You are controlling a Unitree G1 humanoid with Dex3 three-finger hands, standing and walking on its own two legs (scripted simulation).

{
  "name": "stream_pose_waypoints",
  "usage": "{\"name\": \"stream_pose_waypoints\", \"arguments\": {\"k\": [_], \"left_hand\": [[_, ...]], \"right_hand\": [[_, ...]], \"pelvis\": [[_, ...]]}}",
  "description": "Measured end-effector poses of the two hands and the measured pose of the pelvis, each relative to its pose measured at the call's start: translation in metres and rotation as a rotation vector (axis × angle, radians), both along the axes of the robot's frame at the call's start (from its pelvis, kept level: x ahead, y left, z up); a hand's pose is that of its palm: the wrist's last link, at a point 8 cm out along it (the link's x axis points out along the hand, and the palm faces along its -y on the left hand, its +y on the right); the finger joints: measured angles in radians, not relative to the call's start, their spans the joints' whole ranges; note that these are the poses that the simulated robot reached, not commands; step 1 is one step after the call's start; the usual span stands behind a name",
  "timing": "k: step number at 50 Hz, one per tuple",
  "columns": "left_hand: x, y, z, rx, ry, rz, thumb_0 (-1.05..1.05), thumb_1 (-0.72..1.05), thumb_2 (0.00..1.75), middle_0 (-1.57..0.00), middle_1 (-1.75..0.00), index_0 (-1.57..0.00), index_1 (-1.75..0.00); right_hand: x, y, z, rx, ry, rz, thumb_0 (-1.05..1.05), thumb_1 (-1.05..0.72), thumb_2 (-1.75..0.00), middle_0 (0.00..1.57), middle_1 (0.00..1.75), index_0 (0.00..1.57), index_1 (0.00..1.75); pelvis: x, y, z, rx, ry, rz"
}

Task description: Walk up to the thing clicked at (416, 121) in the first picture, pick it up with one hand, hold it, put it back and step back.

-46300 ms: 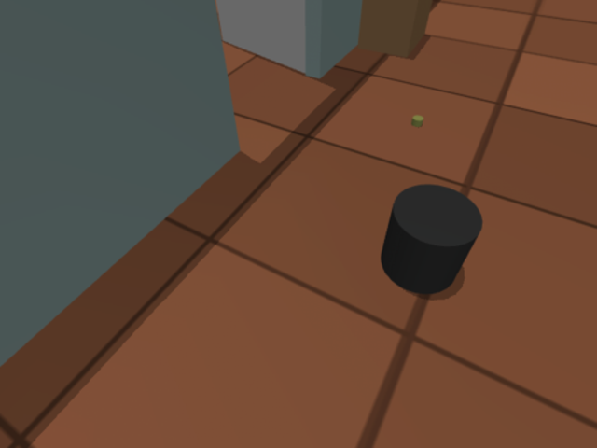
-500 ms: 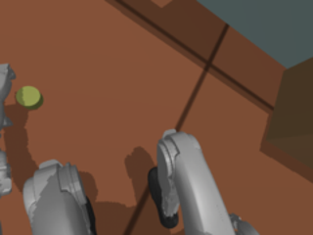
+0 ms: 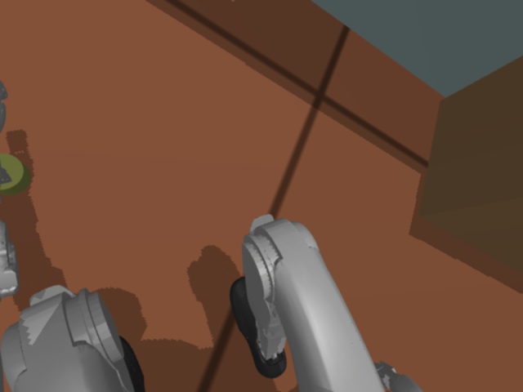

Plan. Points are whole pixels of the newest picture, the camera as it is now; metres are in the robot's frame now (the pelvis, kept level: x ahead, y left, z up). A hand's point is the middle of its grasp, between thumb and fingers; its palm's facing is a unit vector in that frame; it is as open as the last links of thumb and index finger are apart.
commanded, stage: approach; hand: left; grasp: from above
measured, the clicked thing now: (5, 174) +0.52 +0.28 -0.29
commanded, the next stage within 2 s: close in in 0.16 s
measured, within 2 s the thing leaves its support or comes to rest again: neither
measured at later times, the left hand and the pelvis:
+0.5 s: hand out of the picture +0.49 +0.28 -0.18, palm faces -0.46 -0.09 -0.88, open 13.3 cm; pelvis +0.00 +0.00 +0.00, yaw +0 degrees
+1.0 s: hand (2, 176) +0.50 +0.26 -0.24, palm faces -0.45 -0.12 -0.89, open 13.6 cm; pelvis +0.00 +0.00 -0.01, yaw -2 degrees
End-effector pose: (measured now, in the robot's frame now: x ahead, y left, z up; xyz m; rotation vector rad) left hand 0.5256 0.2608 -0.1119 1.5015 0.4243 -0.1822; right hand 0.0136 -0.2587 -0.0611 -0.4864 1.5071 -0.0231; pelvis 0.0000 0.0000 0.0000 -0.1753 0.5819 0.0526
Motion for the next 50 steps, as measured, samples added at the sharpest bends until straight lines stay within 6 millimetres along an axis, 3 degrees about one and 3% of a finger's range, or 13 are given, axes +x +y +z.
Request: {"name": "stream_pose_waypoints", "arguments": {"k": [5, 11, 20, 28, 43, 50], "left_hand": [[-0.002, 0.001, -0.003, 0.02, 0.051, 0.055, 0.0, -0.4, 0.88, -0.18, -0.96, -0.2, -0.94], [-0.027, 0.017, -0.017, 0.001, 0.135, 0.09, 0.0, -0.44, 0.91, -0.16, -0.98, -0.18, -0.97], [-0.031, 0.025, -0.008, -0.012, 0.088, 0.011, 0.0, -0.46, 0.97, -0.12, -1.07, -0.15, -1.04], [-0.026, 0.016, -0.018, -0.017, 0.096, 0.002, 0.0, -0.43, 1.0, -0.11, -1.13, -0.16, -1.09], [-0.026, 0.009, -0.062, -0.026, 0.11, 0.024, 0.0, -0.44, 0.94, -0.09, -1.09, -0.13, -1.05], [-0.022, 0.008, -0.074, -0.039, 0.083, 0.04, 0.0, -0.45, 0.94, -0.09, -1.07, -0.12, -1.04]], "right_hand": [[-0.01, 0.005, -0.002, 0.033, 0.016, -0.036, 0.0, -0.9, -0.89, 0.2, 0.3, 0.2, 0.3], [-0.012, 0.007, -0.006, 0.064, 0.037, -0.034, 0.0, -0.9, -0.89, 0.21, 0.3, 0.2, 0.3], [0.008, -0.003, -0.008, 0.03, 0.019, 0.022, 0.0, -0.9, -0.89, 0.21, 0.3, 0.2, 0.3], [0.022, -0.005, -0.001, 0.004, -0.036, 0.066, 0.0, -0.9, -0.89, 0.2, 0.3, 0.2, 0.3], [-0.009, 0.008, 0.002, 0.036, 0.055, 0.076, 0.0, -0.9, -0.9, 0.2, 0.3, 0.2, 0.3], [-0.014, 0.013, 0.006, 0.047, 0.065, 0.094, 0.0, -0.9, -0.9, 0.2, 0.3, 0.2, 0.3]], "pelvis": [[0.001, 0.0, 0.002, 0.003, 0.004, -0.004], [-0.002, -0.002, 0.004, 0.009, -0.01, -0.002], [-0.002, -0.003, 0.001, 0.01, -0.018, 0.008], [-0.002, -0.001, 0.0, -0.001, -0.025, 0.005], [-0.001, -0.001, -0.006, -0.012, -0.04, -0.014], [0.0, 0.001, -0.009, -0.027, -0.053, -0.022]]}}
